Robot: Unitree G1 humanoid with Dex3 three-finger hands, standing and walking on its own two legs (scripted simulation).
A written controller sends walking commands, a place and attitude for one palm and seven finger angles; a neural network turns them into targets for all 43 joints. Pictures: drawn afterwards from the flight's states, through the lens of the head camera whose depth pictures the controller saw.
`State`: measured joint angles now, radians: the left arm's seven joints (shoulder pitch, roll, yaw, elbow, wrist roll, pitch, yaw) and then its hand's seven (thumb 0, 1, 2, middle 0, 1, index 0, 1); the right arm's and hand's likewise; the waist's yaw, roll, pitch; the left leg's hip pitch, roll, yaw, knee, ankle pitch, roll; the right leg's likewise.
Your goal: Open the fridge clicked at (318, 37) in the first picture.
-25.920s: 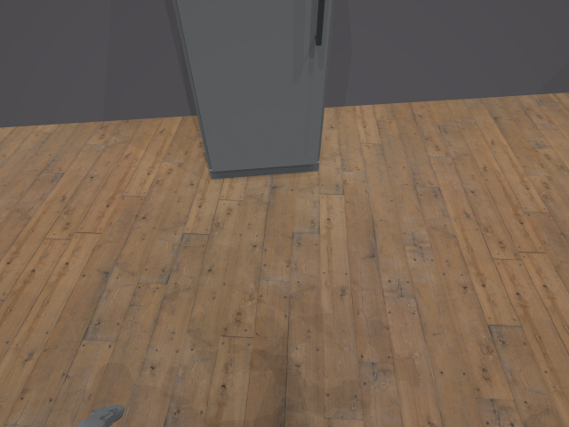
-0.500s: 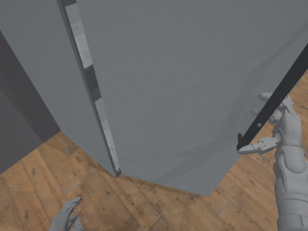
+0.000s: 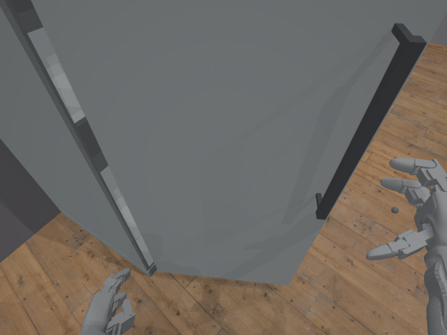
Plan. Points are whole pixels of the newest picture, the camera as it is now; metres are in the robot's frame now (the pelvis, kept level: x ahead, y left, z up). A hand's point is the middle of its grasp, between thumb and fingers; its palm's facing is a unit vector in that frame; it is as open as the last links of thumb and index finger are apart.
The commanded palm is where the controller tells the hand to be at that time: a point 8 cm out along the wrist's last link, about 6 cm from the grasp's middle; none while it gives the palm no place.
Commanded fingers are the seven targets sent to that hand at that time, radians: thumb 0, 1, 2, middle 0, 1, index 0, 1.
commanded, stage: slip the hand off the handle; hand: right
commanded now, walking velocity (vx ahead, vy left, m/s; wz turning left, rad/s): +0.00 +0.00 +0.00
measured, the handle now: (350, 147) +0.39 -0.21 +0.15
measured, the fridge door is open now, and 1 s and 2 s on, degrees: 64 64 64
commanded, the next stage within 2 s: draw the hand back to the body in 0.66 s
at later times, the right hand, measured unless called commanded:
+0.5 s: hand (394, 260) +0.21 -0.23 +0.11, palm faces +0.19 +0.96 -0.19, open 14.7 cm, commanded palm +0.17 -0.27 +0.13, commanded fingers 0.00 0.55 -0.20 0.25 1.15 0.25 1.15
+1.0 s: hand (412, 274) +0.19 -0.24 +0.13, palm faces +0.36 +0.93 -0.03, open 14.7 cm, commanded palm +0.14 -0.27 +0.14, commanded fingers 0.00 0.55 -0.20 0.25 1.15 0.25 1.15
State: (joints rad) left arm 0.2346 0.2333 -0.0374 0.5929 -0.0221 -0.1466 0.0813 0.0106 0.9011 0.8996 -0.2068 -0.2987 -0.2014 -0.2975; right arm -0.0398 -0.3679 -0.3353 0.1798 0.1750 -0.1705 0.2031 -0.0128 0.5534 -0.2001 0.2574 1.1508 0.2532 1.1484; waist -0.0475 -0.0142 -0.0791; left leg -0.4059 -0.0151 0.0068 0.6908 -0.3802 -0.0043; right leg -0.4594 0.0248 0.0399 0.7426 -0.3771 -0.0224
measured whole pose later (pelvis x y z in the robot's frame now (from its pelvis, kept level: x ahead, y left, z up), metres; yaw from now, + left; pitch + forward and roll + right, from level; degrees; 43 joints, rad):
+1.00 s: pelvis -0.01 +0.02 +0.00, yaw -2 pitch +1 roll +1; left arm 0.27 0.25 -0.06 0.62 -0.04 -0.28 0.12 0.01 0.90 0.90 -0.21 -0.30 -0.20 -0.30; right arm 0.34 -0.24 -0.31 -0.24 0.30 0.04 0.08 -0.01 0.55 -0.20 0.25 1.15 0.24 1.15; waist -0.08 -0.04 -0.10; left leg -0.33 -0.02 0.05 0.68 -0.38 0.02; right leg -0.38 0.02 0.08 0.71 -0.35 0.00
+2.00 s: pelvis +0.00 +0.01 +0.03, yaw +0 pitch -5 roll +0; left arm 0.20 0.23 -0.04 0.66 0.01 -0.14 0.10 0.01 0.90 0.90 -0.21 -0.30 -0.20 -0.30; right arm 0.43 -0.36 -0.36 -0.35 0.09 -0.05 -0.10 0.01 -0.62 -0.77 0.22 0.46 0.22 0.46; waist -0.08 -0.04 0.01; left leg -0.07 -0.01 0.00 0.40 -0.25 0.00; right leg -0.11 0.02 0.03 0.44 -0.24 -0.02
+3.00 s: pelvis -0.06 -0.01 +0.02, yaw +0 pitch +0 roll +1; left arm 0.20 0.23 0.00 0.55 -0.01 -0.02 0.09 0.01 0.90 0.90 -0.21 -0.30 -0.20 -0.30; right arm 0.53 -0.42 -0.42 -0.46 0.06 -0.17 -0.12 0.02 -0.89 -0.90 0.21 0.30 0.21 0.30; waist -0.02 -0.01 0.01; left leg -0.27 0.01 -0.01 0.45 -0.17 -0.03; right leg -0.32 0.04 0.02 0.49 -0.17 -0.05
